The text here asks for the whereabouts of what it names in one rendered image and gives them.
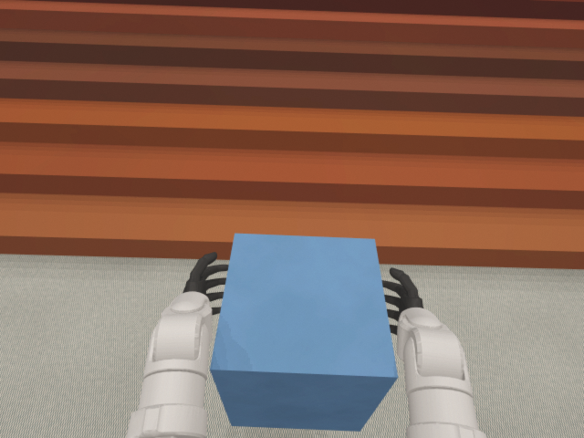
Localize right robot forearm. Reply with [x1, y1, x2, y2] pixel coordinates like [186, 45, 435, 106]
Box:
[397, 308, 487, 438]

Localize carton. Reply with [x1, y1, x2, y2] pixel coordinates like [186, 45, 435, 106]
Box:
[210, 234, 398, 432]

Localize left robot hand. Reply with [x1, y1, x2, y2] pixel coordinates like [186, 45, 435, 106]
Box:
[183, 252, 229, 315]

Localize left robot forearm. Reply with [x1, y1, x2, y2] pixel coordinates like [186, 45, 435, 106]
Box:
[126, 291, 213, 438]

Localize right robot hand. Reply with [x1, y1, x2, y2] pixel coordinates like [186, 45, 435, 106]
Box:
[382, 267, 423, 335]

